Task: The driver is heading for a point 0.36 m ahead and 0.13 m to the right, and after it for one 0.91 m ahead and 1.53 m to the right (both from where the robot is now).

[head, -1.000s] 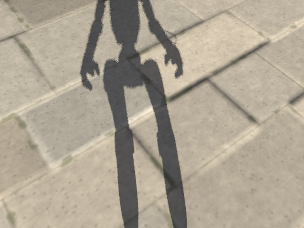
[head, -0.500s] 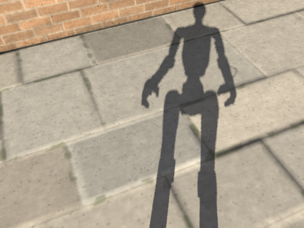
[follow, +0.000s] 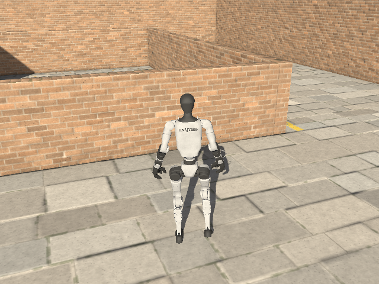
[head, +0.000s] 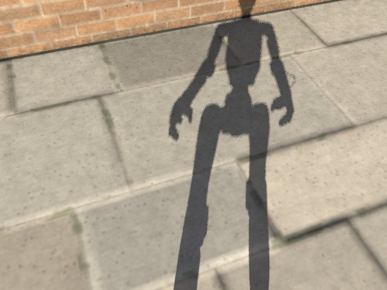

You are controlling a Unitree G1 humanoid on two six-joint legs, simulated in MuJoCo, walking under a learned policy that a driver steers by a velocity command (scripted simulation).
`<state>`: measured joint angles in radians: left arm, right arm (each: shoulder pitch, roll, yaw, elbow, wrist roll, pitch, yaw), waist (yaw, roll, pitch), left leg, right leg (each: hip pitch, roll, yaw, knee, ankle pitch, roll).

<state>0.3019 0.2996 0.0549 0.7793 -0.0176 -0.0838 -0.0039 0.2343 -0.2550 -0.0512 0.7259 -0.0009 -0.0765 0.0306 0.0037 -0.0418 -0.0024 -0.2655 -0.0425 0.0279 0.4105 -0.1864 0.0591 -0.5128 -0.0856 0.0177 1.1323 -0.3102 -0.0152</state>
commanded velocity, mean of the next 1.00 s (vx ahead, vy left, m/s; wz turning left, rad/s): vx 0.25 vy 0.00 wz -0.46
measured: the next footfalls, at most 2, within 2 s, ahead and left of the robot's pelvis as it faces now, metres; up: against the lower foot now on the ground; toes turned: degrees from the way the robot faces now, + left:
right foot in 0.36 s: +0.37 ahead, -0.16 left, +0.00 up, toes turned -11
left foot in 0.84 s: +0.49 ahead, +0.03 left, +0.00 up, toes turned -32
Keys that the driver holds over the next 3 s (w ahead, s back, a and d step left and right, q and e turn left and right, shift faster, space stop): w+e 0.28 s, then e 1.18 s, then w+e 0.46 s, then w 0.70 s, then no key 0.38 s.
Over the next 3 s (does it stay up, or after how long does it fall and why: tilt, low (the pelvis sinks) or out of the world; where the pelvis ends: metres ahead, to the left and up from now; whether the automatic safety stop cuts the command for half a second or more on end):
stays up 0.57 -0.64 0.00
